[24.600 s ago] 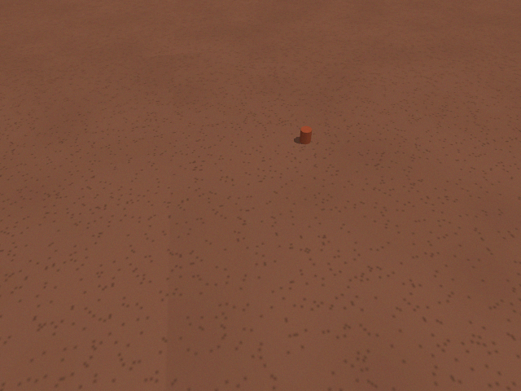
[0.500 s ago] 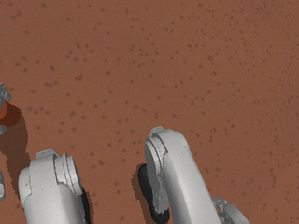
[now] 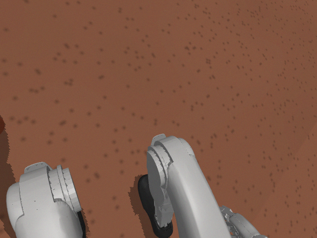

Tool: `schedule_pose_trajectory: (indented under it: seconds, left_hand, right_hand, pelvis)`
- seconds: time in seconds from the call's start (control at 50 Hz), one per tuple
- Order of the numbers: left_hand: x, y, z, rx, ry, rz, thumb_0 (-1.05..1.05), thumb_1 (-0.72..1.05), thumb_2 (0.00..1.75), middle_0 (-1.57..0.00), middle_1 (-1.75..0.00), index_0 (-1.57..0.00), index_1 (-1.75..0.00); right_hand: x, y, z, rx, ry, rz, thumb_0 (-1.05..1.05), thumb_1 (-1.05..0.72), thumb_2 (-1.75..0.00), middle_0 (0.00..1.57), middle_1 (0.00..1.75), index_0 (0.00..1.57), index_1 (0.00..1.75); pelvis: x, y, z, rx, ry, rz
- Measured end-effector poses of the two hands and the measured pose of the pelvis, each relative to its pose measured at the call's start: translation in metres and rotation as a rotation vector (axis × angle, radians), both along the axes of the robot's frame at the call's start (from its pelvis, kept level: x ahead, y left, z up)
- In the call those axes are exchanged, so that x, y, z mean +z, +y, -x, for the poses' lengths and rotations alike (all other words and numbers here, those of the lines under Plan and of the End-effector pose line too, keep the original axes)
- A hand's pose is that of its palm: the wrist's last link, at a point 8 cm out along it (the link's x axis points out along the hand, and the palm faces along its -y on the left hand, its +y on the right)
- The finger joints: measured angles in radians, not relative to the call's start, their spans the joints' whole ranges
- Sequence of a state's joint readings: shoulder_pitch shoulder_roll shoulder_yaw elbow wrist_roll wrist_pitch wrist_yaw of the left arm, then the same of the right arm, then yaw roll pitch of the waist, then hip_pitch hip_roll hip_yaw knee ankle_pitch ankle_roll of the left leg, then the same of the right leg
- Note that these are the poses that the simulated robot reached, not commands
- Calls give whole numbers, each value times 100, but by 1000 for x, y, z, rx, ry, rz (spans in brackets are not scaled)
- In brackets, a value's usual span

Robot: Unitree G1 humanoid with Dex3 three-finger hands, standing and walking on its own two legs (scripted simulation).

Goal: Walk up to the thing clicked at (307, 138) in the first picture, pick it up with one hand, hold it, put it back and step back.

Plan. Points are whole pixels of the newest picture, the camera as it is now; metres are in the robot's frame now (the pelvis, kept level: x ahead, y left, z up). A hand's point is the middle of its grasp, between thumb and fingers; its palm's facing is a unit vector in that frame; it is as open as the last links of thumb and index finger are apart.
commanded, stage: rest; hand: left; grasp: from above
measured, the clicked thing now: out of the picture +0.43 +0.34 -0.25
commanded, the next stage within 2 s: open in 0.24 s
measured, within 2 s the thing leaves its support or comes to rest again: neither
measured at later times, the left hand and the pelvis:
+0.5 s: hand out of the picture +0.41 +0.34 -0.23, palm faces -0.44 -0.16 -0.88, open 10.0 cm; pelvis +0.00 +0.00 +0.00, yaw -1 degrees
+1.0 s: hand out of the picture +0.41 +0.34 -0.23, palm faces -0.42 -0.15 -0.90, open 13.8 cm; pelvis +0.00 +0.00 +0.00, yaw -1 degrees
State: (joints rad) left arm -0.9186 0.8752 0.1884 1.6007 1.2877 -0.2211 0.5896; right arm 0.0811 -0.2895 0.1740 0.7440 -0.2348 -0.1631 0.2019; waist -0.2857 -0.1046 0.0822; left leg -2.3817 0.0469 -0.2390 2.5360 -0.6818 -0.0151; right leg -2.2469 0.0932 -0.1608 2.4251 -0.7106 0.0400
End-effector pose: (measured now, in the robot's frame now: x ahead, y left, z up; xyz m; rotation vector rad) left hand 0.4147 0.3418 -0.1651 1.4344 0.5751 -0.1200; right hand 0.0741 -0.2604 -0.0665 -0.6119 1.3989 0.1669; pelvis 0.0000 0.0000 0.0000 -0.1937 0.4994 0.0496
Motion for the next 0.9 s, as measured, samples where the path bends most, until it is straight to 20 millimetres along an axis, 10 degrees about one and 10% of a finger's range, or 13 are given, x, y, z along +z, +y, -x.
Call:
schedule_pose_trajectory:
  seconds: [0.44,0.9]
  left_hand:
    - [-2,0,-2,14,24,1,2,-5,77,-61,-96,-56,-92]
    - [-4,-5,-5,-9,3,-8,0,-45,102,-13,-104,-14,-103]
  right_hand:
    - [4,1,12,29,13,-27,0,-91,-89,20,30,20,30]
    - [12,8,8,65,-9,-41,0,-90,-89,20,30,20,30]
  pelvis:
    - [0,-1,3,-11,-27,5]
    - [1,2,4,-15,-31,19]
